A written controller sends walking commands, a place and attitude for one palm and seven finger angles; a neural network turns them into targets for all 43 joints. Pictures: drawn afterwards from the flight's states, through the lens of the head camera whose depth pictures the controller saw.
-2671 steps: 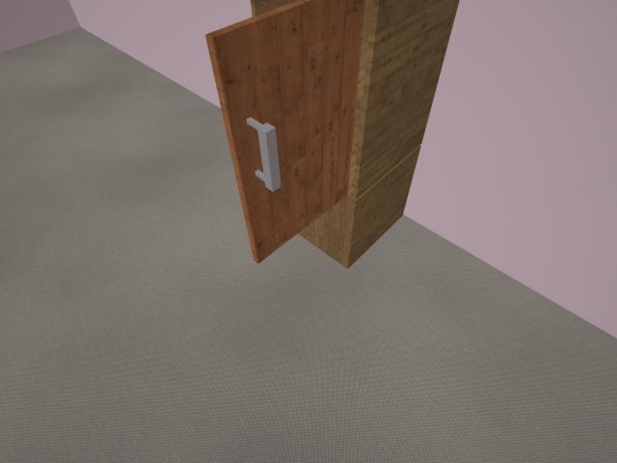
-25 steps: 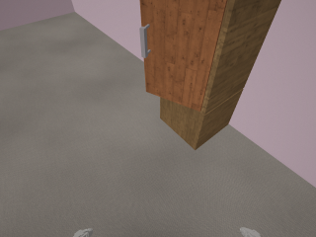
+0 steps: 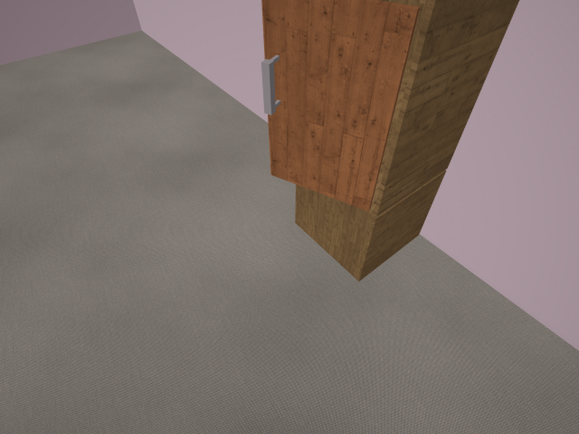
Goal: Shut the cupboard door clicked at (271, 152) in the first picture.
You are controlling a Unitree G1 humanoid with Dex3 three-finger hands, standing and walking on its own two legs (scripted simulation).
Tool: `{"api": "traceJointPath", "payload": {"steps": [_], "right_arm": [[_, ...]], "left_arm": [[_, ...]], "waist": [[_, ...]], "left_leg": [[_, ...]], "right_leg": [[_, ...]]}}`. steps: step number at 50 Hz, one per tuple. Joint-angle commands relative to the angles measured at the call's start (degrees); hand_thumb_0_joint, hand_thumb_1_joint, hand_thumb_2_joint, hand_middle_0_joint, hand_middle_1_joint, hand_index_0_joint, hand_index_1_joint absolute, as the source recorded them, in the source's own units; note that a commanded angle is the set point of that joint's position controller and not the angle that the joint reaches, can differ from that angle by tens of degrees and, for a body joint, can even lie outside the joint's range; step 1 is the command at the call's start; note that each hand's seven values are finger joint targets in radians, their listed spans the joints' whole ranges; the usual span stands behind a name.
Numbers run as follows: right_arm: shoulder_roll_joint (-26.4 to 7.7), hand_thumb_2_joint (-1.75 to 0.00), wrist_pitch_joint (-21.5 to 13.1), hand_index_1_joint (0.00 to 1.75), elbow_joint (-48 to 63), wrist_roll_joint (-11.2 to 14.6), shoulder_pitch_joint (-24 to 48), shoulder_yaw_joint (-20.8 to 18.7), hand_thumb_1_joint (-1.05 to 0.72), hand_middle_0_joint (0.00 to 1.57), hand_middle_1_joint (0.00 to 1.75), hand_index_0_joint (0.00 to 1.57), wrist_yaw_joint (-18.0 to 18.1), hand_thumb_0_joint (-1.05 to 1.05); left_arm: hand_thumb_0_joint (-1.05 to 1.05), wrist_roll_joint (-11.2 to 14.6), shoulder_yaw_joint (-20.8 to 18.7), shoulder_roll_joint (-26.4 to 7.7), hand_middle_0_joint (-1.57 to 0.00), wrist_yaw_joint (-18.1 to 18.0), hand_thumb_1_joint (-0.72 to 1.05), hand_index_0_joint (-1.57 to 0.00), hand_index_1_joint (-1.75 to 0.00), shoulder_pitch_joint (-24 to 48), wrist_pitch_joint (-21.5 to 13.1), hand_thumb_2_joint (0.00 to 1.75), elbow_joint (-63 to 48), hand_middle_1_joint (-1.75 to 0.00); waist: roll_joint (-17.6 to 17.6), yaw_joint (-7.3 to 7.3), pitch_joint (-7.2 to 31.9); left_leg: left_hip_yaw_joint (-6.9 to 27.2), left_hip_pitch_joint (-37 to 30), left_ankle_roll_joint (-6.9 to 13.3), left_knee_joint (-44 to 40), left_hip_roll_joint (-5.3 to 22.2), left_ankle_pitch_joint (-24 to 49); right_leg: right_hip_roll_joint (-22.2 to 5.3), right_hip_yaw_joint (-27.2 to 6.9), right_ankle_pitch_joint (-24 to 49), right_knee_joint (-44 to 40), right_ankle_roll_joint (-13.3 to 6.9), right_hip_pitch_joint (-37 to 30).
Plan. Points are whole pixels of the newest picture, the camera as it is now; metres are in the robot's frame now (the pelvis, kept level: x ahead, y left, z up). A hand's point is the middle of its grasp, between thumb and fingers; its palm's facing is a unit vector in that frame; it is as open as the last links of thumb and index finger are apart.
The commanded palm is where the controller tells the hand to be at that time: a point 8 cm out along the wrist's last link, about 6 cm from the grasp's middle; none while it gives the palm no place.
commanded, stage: let the arm hang, fingers relaxed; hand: left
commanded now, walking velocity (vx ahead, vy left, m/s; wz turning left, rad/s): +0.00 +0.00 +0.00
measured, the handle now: (272, 85) +0.96 +0.10 +0.01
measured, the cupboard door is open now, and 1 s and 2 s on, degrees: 22 22 22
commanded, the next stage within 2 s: look to check the result in 0.34 s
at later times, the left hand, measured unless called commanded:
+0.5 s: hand out of the picture +0.03 +0.19 -0.17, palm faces +0.02 -0.97 -0.23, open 7.4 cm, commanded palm none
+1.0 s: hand out of the picture +0.09 +0.22 -0.16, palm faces +0.00 -0.95 -0.30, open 7.4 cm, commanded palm none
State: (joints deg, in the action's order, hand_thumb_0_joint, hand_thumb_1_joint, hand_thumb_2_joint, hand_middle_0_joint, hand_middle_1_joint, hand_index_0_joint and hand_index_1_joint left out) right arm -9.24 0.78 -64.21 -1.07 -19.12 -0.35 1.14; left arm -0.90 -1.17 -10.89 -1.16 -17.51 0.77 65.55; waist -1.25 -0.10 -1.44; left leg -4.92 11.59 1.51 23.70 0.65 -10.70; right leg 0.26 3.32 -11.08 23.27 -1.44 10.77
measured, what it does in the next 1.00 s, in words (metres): stands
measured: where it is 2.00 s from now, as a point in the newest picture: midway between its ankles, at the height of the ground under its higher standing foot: outside the picture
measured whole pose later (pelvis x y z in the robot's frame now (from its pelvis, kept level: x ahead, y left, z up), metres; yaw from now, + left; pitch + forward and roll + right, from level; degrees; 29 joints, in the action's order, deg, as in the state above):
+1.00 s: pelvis +0.03 -0.01 +0.01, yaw +0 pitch -1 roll +0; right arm -16.6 -0.3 -64.0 -0.9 -9.0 -0.4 0.7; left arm -0.8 -0.9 -16.0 -0.3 -8.7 -0.9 64.8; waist -0.8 -0.1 -1.6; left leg -4.4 6.1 0.3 18.2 0.9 -10.6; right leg 0.9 3.6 -11.5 18.2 -2.1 5.4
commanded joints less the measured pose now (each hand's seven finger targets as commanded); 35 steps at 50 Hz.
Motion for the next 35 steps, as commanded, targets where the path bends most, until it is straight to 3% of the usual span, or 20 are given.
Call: {"api": "traceJointPath", "payload": {"steps": [1,16,24,35], "right_arm": [[-6.9,-0.9,-1.0,0.3,2.0,0.1,-1.7,-1.1,-0.9,0.2,0.3,0.2,0.8,0.0],[-8.3,-0.9,-1.3,0.3,2.5,0.2,2.1,-1.1,-0.9,0.2,0.3,0.2,0.7,0.0],[-11.0,-0.9,-1.7,0.3,2.9,0.5,4.0,-1.5,-0.9,0.2,0.3,0.2,0.8,0.0],[-13.6,-0.9,-1.7,0.3,2.3,0.4,7.0,-1.6,-0.9,0.2,0.3,0.2,0.6,0.0]], "left_arm": [[0.0,0.0,-1.0,-6.3,-0.2,-0.7,0.9,-0.2,-0.3,-1.8,-1.3,0.9,-2.2,-0.3],[0.0,0.0,-1.0,-7.0,-0.2,-0.5,0.9,-0.2,-0.3,0.8,-1.8,0.9,-3.0,-0.3],[0.0,0.0,-1.3,-9.5,-0.2,-0.3,0.9,-0.2,-0.3,1.9,-2.3,0.9,-3.0,-0.3],[0.0,0.1,-1.3,-12.6,-0.2,-0.1,0.9,-0.2,-0.3,4.8,-2.5,0.9,-2.6,-0.3]], "waist": [[1.5,-0.04,-3.7],[-0.2,-0.26,-2.7],[1.1,-0.13,-0.2],[1.4,-0.27,0.3]], "left_leg": [[7.4,2.6,0.9,-7.3,5.8,-5.7],[7.1,-0.3,0.3,-7.8,6.1,-1.1],[7.1,-3.3,0.5,-7.0,6.5,4.2],[7.1,-4.7,0.3,-7.6,6.9,5.3]], "right_leg": [[-5.7,-6.6,-4.7,-5.9,-1.8,2.5],[-6.0,-6.5,0.1,-6.2,-1.3,1.2],[-6.3,-6.6,4.2,-6.5,-1.6,-0.6],[-7.1,-6.7,5.9,-7.6,-1.8,-2.1]]}}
